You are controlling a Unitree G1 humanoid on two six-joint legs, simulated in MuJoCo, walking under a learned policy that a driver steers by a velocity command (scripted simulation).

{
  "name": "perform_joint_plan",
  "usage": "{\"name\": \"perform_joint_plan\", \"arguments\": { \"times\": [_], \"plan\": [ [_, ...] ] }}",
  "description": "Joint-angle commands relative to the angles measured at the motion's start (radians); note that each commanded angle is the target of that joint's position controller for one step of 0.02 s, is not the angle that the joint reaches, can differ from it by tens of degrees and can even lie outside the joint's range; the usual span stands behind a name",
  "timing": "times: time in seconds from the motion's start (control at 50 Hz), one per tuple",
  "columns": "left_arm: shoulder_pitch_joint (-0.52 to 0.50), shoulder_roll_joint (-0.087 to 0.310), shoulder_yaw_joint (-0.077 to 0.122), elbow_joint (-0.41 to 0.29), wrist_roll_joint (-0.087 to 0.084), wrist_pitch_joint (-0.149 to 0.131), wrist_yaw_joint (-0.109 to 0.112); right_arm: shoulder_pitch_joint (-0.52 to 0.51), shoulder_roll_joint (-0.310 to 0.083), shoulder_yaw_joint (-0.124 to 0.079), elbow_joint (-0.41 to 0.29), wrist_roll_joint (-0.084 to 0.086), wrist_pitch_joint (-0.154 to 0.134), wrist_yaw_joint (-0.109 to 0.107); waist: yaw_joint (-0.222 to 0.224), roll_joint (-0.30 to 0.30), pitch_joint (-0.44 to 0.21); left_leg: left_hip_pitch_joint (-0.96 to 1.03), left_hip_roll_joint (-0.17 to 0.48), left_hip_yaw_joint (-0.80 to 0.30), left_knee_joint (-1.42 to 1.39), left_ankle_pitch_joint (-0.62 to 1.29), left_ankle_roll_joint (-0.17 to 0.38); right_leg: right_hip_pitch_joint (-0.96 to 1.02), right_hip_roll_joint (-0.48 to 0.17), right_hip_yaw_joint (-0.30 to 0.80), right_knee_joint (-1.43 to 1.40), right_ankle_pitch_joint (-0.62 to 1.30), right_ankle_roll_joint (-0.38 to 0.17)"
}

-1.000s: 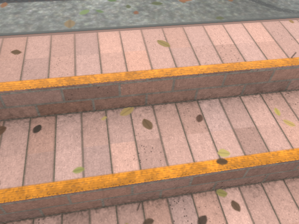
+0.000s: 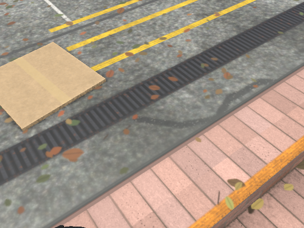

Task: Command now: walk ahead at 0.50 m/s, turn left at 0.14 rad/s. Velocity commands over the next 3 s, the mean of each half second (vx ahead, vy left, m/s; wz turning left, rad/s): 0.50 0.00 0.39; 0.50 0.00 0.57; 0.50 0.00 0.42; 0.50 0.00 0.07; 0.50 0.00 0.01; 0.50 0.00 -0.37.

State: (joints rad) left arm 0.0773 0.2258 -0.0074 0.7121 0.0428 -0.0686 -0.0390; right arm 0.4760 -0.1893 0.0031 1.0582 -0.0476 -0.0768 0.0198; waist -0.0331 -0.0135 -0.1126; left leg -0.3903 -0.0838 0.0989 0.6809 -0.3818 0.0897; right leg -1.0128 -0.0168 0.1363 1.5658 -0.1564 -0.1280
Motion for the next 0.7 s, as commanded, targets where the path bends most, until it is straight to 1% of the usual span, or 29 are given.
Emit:
{"name": "perform_joint_plan", "arguments": {
  "times": [0.02,0.04,0.08,0.12,0.16,0.18,0.2,0.22,0.24,0.26,0.28,0.32,0.34,0.36,0.4,0.42,0.44,0.46,0.48,0.5,0.54,0.56,0.58,0.6,0.62,0.64,0.66,0.68,0.7],
  "plan": [
    [0.020,0.022,-0.014,-0.035,0.023,-0.014,-0.037,-0.246,-0.016,0.010,-0.168,-0.040,-0.057,0.034,0.077,0.066,0.004,-0.205,0.108,-0.206,-0.357,0.306,0.120,0.247,-0.042,-0.138,-0.195,0.151,0.031],
    [-0.004,0.022,-0.014,-0.052,0.033,-0.021,-0.043,-0.252,-0.048,0.006,-0.182,-0.026,-0.063,0.039,0.078,0.053,0.003,-0.241,0.099,-0.177,-0.379,0.404,0.107,0.354,-0.039,-0.153,-0.297,0.183,0.057],
    [-0.091,0.007,-0.022,-0.073,0.019,0.000,-0.048,-0.167,-0.113,-0.010,-0.176,0.006,-0.065,0.056,0.033,0.098,0.049,-0.213,0.139,-0.172,-0.420,0.478,0.141,0.507,-0.022,-0.193,-0.502,0.130,0.113],
    [-0.159,0.016,-0.016,-0.097,0.012,0.027,-0.039,-0.054,-0.133,-0.027,-0.147,0.008,-0.065,0.065,-0.002,0.102,0.068,-0.007,0.191,-0.235,-0.365,0.641,0.175,0.504,0.007,-0.201,-0.699,0.106,0.138],
    [-0.154,0.056,0.001,-0.113,0.013,0.040,-0.011,-0.051,-0.182,-0.053,-0.154,0.014,-0.064,0.068,0.025,0.115,0.066,0.240,0.239,-0.300,-0.258,0.979,0.181,0.495,0.042,-0.210,-0.936,0.103,0.129],
    [-0.082,0.083,0.016,-0.093,-0.006,0.031,0.008,-0.080,-0.195,-0.063,-0.155,0.006,-0.056,0.069,0.066,0.112,0.044,0.286,0.246,-0.312,-0.181,1.087,0.154,0.590,0.052,-0.196,-1.075,0.180,0.104],
    [0.057,0.131,0.038,-0.054,-0.023,0.016,0.033,-0.080,-0.193,-0.075,-0.151,-0.014,-0.051,0.081,0.099,0.106,-0.018,0.255,0.223,-0.298,-0.043,1.187,0.107,0.787,0.042,-0.171,-1.118,0.262,0.052],
    [0.289,0.173,0.056,0.007,-0.012,-0.002,0.052,0.010,-0.069,-0.048,-0.148,-0.029,-0.051,0.088,0.113,-0.018,-0.278,0.068,0.169,-0.260,0.241,0.960,0.048,1.244,-0.148,-0.024,-0.941,0.634,-0.132],
    [0.435,0.232,0.081,0.044,-0.012,-0.012,0.055,0.132,0.038,-0.010,-0.162,-0.048,-0.057,0.095,0.109,-0.289,-0.444,-0.306,-0.009,-0.179,0.657,0.104,-0.034,1.611,-0.424,0.352,-1.054,0.817,-0.415],
    [0.503,0.238,0.095,0.099,0.012,0.000,0.059,-0.045,-0.052,-0.039,-0.172,-0.009,-0.038,0.109,0.198,-0.208,-0.238,-0.559,-0.015,-0.221,1.063,-0.082,-0.031,1.443,-0.430,0.500,-1.187,0.401,-0.323],
    [0.399,0.202,0.091,0.123,0.033,0.006,0.055,-0.142,-0.029,-0.040,-0.197,0.015,-0.020,0.101,0.157,-0.117,-0.021,-0.766,0.014,-0.224,1.317,0.024,0.013,1.222,-0.399,0.364,-1.203,0.078,-0.227],
    [0.335,-0.054,0.012,0.192,0.026,0.022,0.017,-0.194,0.017,-0.029,-0.204,-0.008,0.003,0.077,0.076,-0.066,0.008,-0.855,0.066,-0.207,1.449,0.080,0.106,1.011,-0.337,0.144,-1.248,0.080,-0.178],
    [0.343,-0.093,0.002,0.231,0.016,0.030,0.006,-0.240,0.048,-0.009,-0.253,-0.014,0.017,0.082,0.052,-0.072,-0.005,-0.889,0.075,-0.182,1.573,0.027,0.132,0.972,-0.339,0.109,-1.272,0.153,-0.186],
    [0.340,-0.110,-0.008,0.277,0.022,0.031,0.006,-0.279,0.086,0.013,-0.287,-0.001,0.033,0.081,0.029,-0.076,-0.003,-0.978,0.081,-0.177,1.692,-0.057,0.157,0.953,-0.339,0.071,-1.290,0.115,-0.174],
    [0.304,-0.123,-0.025,0.343,0.079,0.024,0.007,-0.362,0.146,0.068,-0.349,0.014,0.055,0.079,-0.014,-0.030,0.055,-1.143,0.108,-0.203,1.730,-0.082,0.212,0.862,-0.328,-0.012,-1.351,-0.049,-0.137],
    [0.239,-0.107,-0.029,0.342,0.105,0.013,-0.006,-0.402,0.114,0.074,-0.392,0.019,0.056,0.081,-0.061,0.039,0.063,-1.042,0.156,-0.182,1.523,0.048,0.231,0.723,-0.290,-0.096,-1.406,-0.083,-0.101],
    [0.147,-0.059,-0.023,0.313,0.112,-0.001,-0.011,-0.446,0.059,0.065,-0.423,0.025,0.055,0.087,-0.088,0.066,0.057,-0.889,0.193,-0.125,1.251,0.129,0.211,0.584,-0.225,-0.206,-1.462,-0.123,-0.087],
    [0.064,0.022,-0.008,0.252,0.108,-0.007,-0.021,-0.501,-0.013,0.047,-0.453,0.042,0.059,0.089,-0.099,0.036,0.021,-0.610,0.203,-0.082,1.081,0.175,0.150,0.395,-0.183,-0.298,-1.551,-0.079,-0.086],
    [0.093,0.063,-0.006,0.239,0.094,-0.012,-0.020,-0.551,-0.026,0.049,-0.466,0.049,0.064,0.091,-0.087,-0.022,0.028,-0.455,0.180,-0.050,1.081,0.184,0.106,0.322,-0.187,-0.305,-1.637,-0.065,-0.090],
    [0.120,0.096,-0.004,0.227,0.077,-0.024,-0.015,-0.538,-0.019,0.049,-0.444,0.042,0.065,0.103,-0.089,-0.039,0.046,-0.382,0.156,0.002,1.061,0.154,0.073,0.338,-0.213,-0.346,-1.627,0.201,-0.101],
    [0.249,0.225,0.027,0.240,0.042,-0.045,-0.003,-0.505,-0.007,0.061,-0.424,0.023,0.081,0.107,-0.067,-0.020,0.011,-0.497,0.096,0.056,0.784,-0.038,0.042,0.739,-0.277,-0.357,-1.471,1.021,-0.096],
    [0.322,0.269,0.046,0.244,0.028,-0.049,-0.004,-0.503,0.006,0.066,-0.419,0.022,0.084,0.108,-0.034,-0.066,-0.001,-0.555,0.069,0.071,0.647,-0.129,0.024,0.946,-0.307,-0.352,-1.387,1.227,-0.096],
    [0.372,0.283,0.059,0.249,0.029,-0.042,-0.008,-0.481,0.022,0.071,-0.419,0.021,0.085,0.103,-0.022,-0.140,-0.013,-0.579,0.040,0.074,0.525,-0.161,0.019,1.115,-0.352,-0.329,-1.327,1.346,-0.116],
    [0.389,0.283,0.070,0.233,0.047,-0.030,-0.014,-0.422,0.004,0.061,-0.414,0.026,0.076,0.087,-0.024,-0.199,-0.045,-0.527,-0.012,0.073,0.462,-0.156,0.039,1.204,-0.367,-0.335,-1.240,1.496,-0.140],
    [0.382,0.281,0.077,0.207,0.064,-0.026,-0.015,-0.348,-0.033,0.046,-0.405,0.030,0.062,0.064,-0.040,-0.217,-0.091,-0.375,-0.041,0.027,0.428,-0.024,0.077,1.170,-0.356,-0.346,-1.133,1.623,-0.132],
    [0.465,0.193,0.060,0.179,0.098,-0.042,-0.011,-0.232,-0.106,0.028,-0.372,0.073,0.045,0.039,-0.034,-0.076,-0.263,0.070,0.007,-0.230,0.451,0.147,0.194,0.804,-0.282,-0.305,-0.904,1.545,-0.070],
    [0.391,0.185,0.049,0.127,0.114,-0.039,-0.033,-0.002,-0.194,-0.010,-0.314,0.042,0.048,0.003,-0.136,0.078,-0.359,0.335,0.066,-0.536,0.175,0.111,0.269,0.551,-0.165,-0.266,-0.632,0.935,-0.008],
    [0.250,0.160,0.063,0.102,0.065,-0.011,-0.061,0.159,-0.291,-0.041,-0.238,0.000,0.048,0.010,-0.192,0.219,-0.246,0.337,0.209,-0.932,-0.177,0.000,0.332,0.255,0.059,-0.118,-0.081,-0.003,0.071],
    [0.249,0.065,0.037,0.097,0.030,0.002,-0.073,0.145,-0.297,-0.062,-0.191,-0.004,0.008,0.014,-0.153,0.148,-0.121,0.247,0.226,-0.932,-0.207,-0.251,0.243,0.068,0.069,0.084,0.219,0.064,0.056]
  ]
}}
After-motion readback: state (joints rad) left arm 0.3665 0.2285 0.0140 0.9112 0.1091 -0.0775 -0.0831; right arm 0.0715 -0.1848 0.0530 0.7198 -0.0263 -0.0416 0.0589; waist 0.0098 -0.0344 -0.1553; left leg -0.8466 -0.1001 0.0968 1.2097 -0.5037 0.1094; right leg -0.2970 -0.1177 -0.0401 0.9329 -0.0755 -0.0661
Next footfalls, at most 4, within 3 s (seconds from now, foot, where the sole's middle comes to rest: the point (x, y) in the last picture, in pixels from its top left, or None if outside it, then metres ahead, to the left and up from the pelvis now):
0.20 right None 0.29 -0.12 -0.75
0.60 left None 0.46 0.16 -0.59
1.06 right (142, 157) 0.79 0.06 -0.59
1.60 left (57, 153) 0.83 0.45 -0.59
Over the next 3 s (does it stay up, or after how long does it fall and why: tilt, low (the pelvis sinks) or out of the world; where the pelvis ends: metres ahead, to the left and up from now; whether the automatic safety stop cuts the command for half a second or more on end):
stays up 1.27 0.78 0.21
